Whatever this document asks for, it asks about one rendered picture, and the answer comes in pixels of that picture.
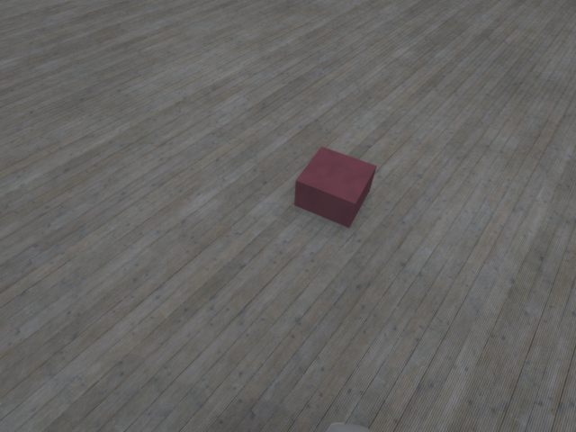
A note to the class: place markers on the carton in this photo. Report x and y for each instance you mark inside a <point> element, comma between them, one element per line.
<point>334,186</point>

